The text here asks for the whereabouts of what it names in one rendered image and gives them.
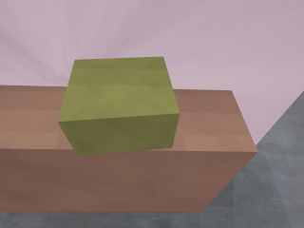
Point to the pedestal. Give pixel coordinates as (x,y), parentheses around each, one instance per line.
(40,171)

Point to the carton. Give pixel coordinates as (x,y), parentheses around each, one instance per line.
(116,105)

